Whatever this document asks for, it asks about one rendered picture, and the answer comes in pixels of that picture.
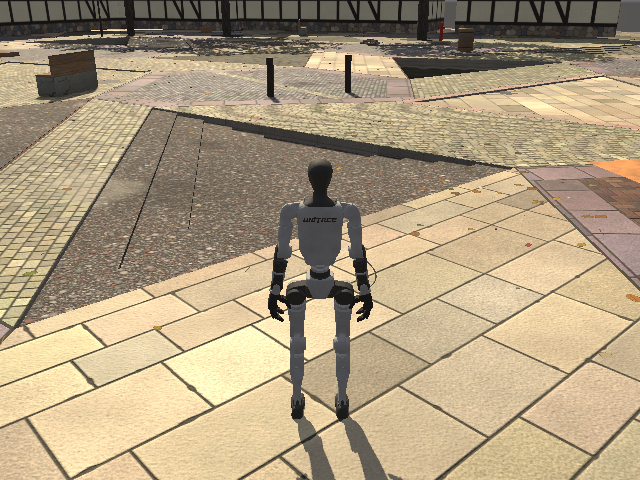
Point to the robot left hand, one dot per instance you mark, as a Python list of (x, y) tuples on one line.
[(273, 307)]

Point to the left robot foot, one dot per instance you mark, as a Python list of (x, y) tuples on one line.
[(297, 410)]

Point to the robot right hand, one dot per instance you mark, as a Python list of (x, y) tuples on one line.
[(367, 306)]

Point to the robot head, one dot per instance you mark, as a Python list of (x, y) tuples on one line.
[(320, 174)]

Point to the robot left forearm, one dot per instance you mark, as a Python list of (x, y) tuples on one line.
[(278, 273)]

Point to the robot right upper arm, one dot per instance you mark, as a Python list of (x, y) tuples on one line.
[(351, 212)]

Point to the robot right forearm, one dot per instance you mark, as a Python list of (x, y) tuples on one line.
[(361, 273)]

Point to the robot left upper arm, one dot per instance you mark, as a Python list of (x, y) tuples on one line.
[(288, 212)]

